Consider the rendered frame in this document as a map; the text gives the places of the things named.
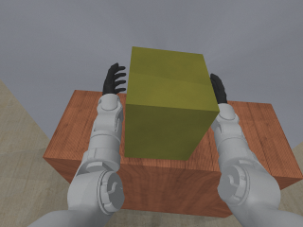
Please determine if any robot left hand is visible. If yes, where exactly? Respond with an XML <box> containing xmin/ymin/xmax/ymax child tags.
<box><xmin>102</xmin><ymin>63</ymin><xmax>127</xmax><ymax>96</ymax></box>

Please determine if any pedestal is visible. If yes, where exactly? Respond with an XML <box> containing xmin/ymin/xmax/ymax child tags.
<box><xmin>43</xmin><ymin>90</ymin><xmax>303</xmax><ymax>218</ymax></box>

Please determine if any robot right forearm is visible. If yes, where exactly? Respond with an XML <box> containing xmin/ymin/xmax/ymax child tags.
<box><xmin>210</xmin><ymin>103</ymin><xmax>281</xmax><ymax>199</ymax></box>

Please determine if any robot right hand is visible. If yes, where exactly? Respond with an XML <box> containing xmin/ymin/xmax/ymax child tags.
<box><xmin>210</xmin><ymin>73</ymin><xmax>228</xmax><ymax>104</ymax></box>

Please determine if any left robot upper arm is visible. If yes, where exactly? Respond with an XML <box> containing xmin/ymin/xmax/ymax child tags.
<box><xmin>27</xmin><ymin>169</ymin><xmax>125</xmax><ymax>227</ymax></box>

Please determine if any robot left forearm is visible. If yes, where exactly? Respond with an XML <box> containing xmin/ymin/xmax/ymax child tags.
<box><xmin>67</xmin><ymin>94</ymin><xmax>124</xmax><ymax>201</ymax></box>

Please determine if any right robot upper arm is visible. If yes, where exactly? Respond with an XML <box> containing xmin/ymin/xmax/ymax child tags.
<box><xmin>217</xmin><ymin>164</ymin><xmax>303</xmax><ymax>227</ymax></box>

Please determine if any carton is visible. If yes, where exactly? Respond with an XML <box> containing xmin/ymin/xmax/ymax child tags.
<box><xmin>124</xmin><ymin>46</ymin><xmax>220</xmax><ymax>161</ymax></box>

